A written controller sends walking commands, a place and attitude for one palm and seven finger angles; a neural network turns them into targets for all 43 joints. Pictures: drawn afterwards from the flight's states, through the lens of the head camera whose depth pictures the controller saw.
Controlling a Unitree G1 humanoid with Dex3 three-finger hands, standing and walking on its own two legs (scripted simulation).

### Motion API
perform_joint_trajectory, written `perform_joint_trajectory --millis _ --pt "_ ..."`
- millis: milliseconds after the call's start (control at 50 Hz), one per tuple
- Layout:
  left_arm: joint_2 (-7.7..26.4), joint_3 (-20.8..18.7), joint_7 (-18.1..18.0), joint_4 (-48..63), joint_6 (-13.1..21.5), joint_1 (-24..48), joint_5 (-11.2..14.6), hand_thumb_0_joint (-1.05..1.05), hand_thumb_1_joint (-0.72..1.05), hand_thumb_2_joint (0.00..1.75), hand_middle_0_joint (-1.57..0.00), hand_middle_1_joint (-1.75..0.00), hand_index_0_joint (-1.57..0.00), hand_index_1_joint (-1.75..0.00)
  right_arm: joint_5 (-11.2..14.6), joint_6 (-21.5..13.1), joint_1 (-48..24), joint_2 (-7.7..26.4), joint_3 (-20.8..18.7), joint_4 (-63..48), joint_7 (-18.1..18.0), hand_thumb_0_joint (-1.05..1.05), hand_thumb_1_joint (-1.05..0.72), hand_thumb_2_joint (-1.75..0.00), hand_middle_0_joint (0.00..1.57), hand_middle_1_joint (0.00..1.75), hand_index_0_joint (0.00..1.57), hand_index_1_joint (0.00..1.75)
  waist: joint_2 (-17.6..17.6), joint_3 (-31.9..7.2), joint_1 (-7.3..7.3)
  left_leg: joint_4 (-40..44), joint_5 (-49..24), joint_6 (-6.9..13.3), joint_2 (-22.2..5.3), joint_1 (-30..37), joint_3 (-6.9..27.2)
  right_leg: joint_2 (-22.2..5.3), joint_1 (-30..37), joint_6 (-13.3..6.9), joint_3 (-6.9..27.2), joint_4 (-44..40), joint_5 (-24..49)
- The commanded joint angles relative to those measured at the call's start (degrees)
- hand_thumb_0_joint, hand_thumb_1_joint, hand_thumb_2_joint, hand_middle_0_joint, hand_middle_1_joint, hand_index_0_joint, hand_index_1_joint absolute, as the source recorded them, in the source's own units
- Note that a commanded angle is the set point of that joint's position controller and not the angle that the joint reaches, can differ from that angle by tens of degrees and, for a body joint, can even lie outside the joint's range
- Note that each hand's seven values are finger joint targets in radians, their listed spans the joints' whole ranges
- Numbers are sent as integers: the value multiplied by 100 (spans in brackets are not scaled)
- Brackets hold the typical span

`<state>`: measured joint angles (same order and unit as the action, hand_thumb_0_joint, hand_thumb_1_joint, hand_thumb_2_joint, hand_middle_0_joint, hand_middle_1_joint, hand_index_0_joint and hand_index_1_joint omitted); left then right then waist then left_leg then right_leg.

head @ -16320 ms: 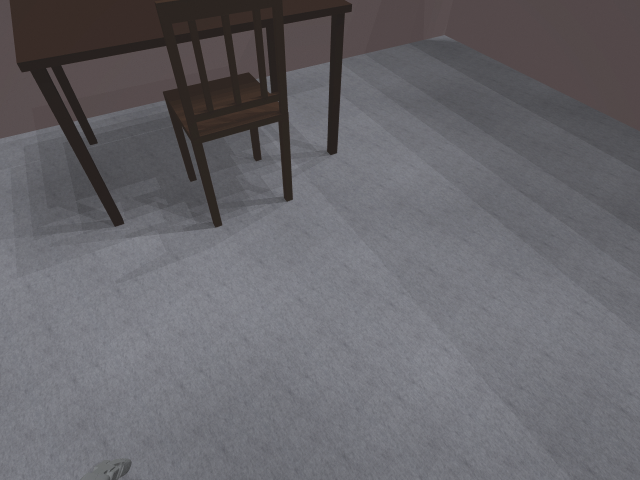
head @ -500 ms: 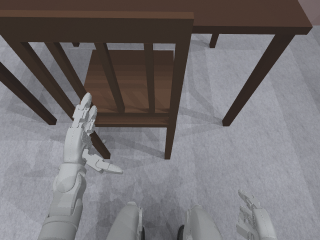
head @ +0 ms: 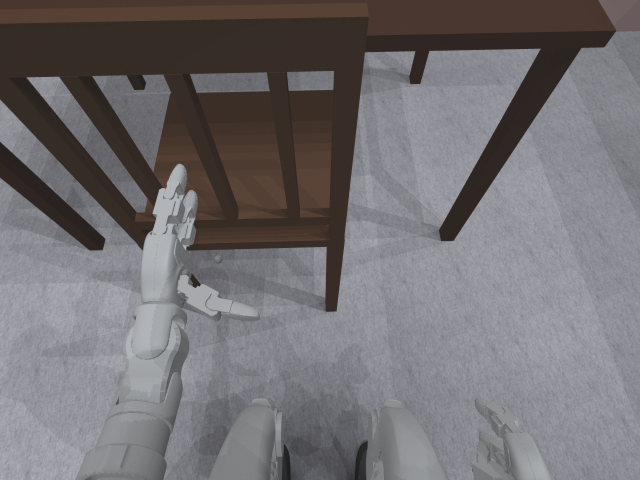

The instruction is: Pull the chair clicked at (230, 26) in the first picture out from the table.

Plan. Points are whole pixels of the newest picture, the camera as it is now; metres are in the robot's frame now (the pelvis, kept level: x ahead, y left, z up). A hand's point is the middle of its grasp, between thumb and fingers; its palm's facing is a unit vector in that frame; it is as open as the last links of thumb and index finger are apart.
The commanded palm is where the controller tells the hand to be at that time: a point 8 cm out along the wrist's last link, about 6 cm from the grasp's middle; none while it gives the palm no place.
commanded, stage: aim the fingers beside a spindle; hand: left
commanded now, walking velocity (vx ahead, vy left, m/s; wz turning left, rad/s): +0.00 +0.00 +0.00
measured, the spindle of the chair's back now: (210, 159) +0.51 +0.16 +0.03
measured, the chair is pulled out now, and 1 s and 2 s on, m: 0.00 0.00 0.00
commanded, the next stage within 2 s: push the fingers through the gap in 1.94 s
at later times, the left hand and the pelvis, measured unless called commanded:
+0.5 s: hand (215, 268) +0.36 +0.13 +0.03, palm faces +0.02 -1.00 -0.07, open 16.9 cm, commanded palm +0.33 +0.18 +0.02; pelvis +0.00 -0.01 +0.00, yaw +1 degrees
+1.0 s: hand (225, 276) +0.35 +0.12 +0.02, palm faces -0.03 -1.00 -0.03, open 16.9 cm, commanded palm +0.33 +0.18 +0.02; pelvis +0.00 +0.00 +0.00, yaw +1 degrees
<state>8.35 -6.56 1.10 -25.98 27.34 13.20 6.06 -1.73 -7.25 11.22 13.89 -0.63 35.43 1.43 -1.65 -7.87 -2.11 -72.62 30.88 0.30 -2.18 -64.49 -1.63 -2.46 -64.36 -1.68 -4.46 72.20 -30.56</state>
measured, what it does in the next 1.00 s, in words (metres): stands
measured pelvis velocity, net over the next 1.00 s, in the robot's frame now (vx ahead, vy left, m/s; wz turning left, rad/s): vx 0.00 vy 0.00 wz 0.01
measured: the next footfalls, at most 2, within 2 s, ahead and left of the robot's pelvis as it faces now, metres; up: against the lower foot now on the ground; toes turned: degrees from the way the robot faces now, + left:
none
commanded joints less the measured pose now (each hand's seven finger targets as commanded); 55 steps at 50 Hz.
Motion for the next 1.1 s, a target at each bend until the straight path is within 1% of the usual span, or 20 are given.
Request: perform_joint_trajectory --millis 0,60,100,220,260,360,420,460,580,640,660,720,780,800,820,880,960,980,1040,1080 --pt "531 -81 106 1215 456 1007 60 0 -50 30 -6 -8 -6 -8 53 -245 139 768 -283 -704 -22 0 -90 -90 20 30 20 30 187 -2535 -21 850 -1624 75 308 1368 203 255 1875 40 342 -1000 1819" --pt "160 357 283 1020 374 1134 93 0 -50 30 -6 -8 -6 -8 107 -251 156 798 -283 -694 -36 0 -90 -90 20 30 20 30 267 -2195 -175 879 -1337 89 296 1344 262 261 1559 26 277 -1079 1450" --pt "161 381 321 907 340 1181 130 0 -50 30 -6 -8 -6 -8 124 -254 159 821 -296 -641 -55 0 -90 -90 20 30 20 30 376 -2068 -221 834 -1149 96 294 1249 273 244 1460 42 307 -1137 1252" --pt "832 -324 44 1297 618 1406 58 0 -50 30 -6 -8 -6 -8 44 -271 109 794 -293 -686 -67 0 -90 -90 20 30 20 30 233 -2536 29 740 -1447 98 343 1259 243 209 1742 31 413 -967 1552" --pt "1025 -470 -72 1535 711 1425 -15 0 -50 30 -6 -8 -6 -8 20 -265 90 783 -283 -730 -41 0 -90 -90 20 30 20 30 -83 -2797 103 715 -1617 93 352 1379 236 226 1758 19 410 -859 1701" --pt "612 -164 68 1143 538 987 1 0 -50 30 -6 -8 -6 -8 49 -219 96 774 -291 -800 21 0 -90 -90 20 30 20 30 139 -2663 45 758 -1621 96 347 1308 186 232 1880 11 391 -930 1835" --pt "228 239 344 808 297 869 134 0 -50 30 -6 -8 -6 -8 127 -174 111 812 -290 -786 14 0 -90 -90 20 30 20 30 537 -2223 -125 771 -1252 114 345 1070 177 222 1794 49 419 -1144 1514" --pt "194 277 450 701 248 1035 186 0 -50 30 -6 -8 -6 -8 165 -190 112 835 -283 -796 -26 0 -90 -90 20 30 20 30 613 -2039 -174 746 -1040 130 349 924 198 200 1677 49 464 -1207 1199" --pt "739 -154 166 1557 651 1563 125 0 -50 30 -6 -8 -6 -8 70 -271 91 815 -290 -777 -51 0 -90 -90 20 30 20 30 50 -2579 -6 678 -1332 121 360 1321 268 198 1579 15 427 -990 1364" --pt "944 -441 -17 1351 755 1522 46 0 -50 30 -6 -8 -6 -8 37 -267 65 781 -270 -746 -31 0 -90 -90 20 30 20 30 279 -2545 18 638 -1303 119 365 1084 228 197 1744 30 501 -968 1378" --pt "986 -465 -39 1304 743 1533 15 0 -50 30 -6 -8 -6 -8 30 -266 68 791 -270 -750 -31 0 -90 -90 20 30 20 30 197 -2576 -3 635 -1334 131 365 1092 230 204 1701 33 486 -944 1408" --pt "796 -403 93 798 529 1066 36 0 -50 30 -6 -8 -6 -8 57 -205 67 799 -268 -774 4 0 -90 -90 20 30 20 30 315 -2459 50 699 -1254 105 372 959 160 189 1831 21 501 -1019 1406" --pt "358 51 372 700 294 944 113 0 -50 30 -6 -8 -6 -8 122 -174 109 831 -277 -847 26 0 -90 -90 20 30 20 30 196 -2453 -14 764 -1351 107 361 1145 178 202 1723 0 399 -1035 1529" --pt "270 152 443 630 217 935 170 0 -50 30 -6 -8 -6 -8 148 -151 140 852 -296 -830 20 0 -90 -90 20 30 20 30 383 -2382 -87 754 -1323 115 345 1135 187 203 1702 13 379 -1080 1524" --pt "282 161 498 722 204 1018 221 0 -50 30 -6 -8 -6 -8 166 -152 155 867 -309 -834 6 0 -90 -90 20 30 20 30 526 -2375 -109 756 -1286 118 335 1108 208 201 1723 26 382 -1106 1483" --pt "377 148 499 1188 337 1224 273 0 -50 30 -6 -8 -6 -8 163 -205 141 859 -314 -877 -13 0 -90 -90 20 30 20 30 229 -2491 -55 774 -1324 111 342 1292 268 201 1627 8 355 -1068 1414" --pt "907 -309 135 1630 667 1509 140 0 -50 30 -6 -8 -6 -8 72 -243 172 874 -305 -784 -18 0 -90 -90 20 30 20 30 168 -2578 -10 731 -1470 110 336 1393 331 226 1531 7 326 -936 1457" --pt "764 -209 75 1585 696 1401 79 0 -50 30 -6 -8 -6 -8 44 -244 148 823 -289 -799 3 0 -90 -90 20 30 20 30 -9 -2548 11 751 -1512 99 353 1442 321 225 1507 -4 319 -918 1481" --pt "815 -378 -7 1060 653 1206 9 0 -50 30 -6 -8 -6 -8 44 -193 112 827 -289 -737 25 0 -90 -90 20 30 20 30 309 -2307 -21 726 -1319 100 341 1163 272 223 1498 5 340 -941 1363" --pt "662 -265 84 761 529 1015 -8 0 -50 30 -6 -8 -6 -8 63 -155 100 835 -276 -800 38 0 -90 -90 20 30 20 30 268 -2237 11 780 -1268 96 355 1107 242 218 1518 -11 323 -953 1329"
